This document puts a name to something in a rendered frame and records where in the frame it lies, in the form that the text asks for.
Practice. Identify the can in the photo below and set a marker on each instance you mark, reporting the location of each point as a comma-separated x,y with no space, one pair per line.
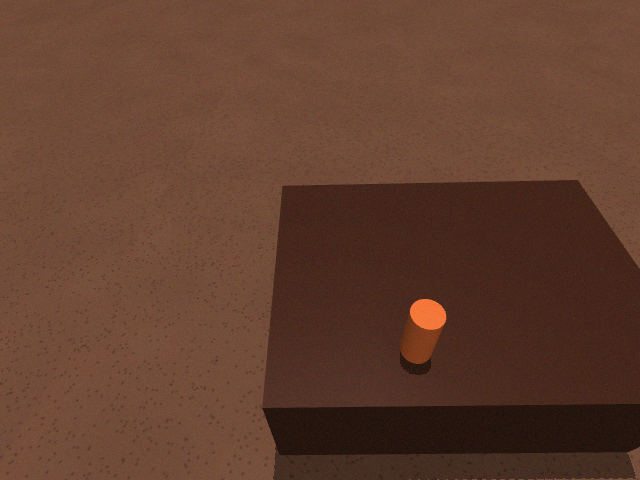
423,328

